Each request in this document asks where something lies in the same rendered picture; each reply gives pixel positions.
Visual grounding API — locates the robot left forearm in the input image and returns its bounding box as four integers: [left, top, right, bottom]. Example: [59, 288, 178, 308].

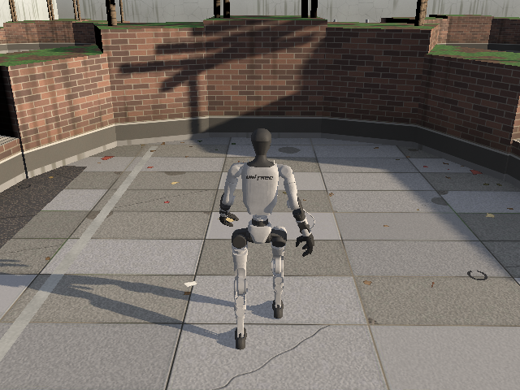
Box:
[219, 193, 231, 217]

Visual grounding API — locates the left robot upper arm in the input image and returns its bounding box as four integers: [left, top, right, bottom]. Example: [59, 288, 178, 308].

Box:
[222, 162, 245, 206]

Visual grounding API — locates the robot right hand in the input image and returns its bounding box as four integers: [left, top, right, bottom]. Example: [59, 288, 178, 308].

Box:
[296, 233, 314, 257]

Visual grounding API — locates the right robot upper arm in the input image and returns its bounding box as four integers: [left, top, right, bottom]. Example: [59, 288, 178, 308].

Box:
[277, 164, 300, 210]

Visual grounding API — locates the robot right forearm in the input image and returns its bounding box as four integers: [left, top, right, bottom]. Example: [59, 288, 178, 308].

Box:
[292, 197, 311, 236]

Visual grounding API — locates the robot left hand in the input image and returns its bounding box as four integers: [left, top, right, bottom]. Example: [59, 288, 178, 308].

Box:
[219, 212, 239, 227]

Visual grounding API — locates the robot left shin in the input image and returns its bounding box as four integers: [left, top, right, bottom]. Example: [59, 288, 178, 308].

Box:
[234, 279, 246, 338]

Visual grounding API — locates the robot torso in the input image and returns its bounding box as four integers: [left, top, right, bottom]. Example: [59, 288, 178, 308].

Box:
[241, 160, 280, 244]

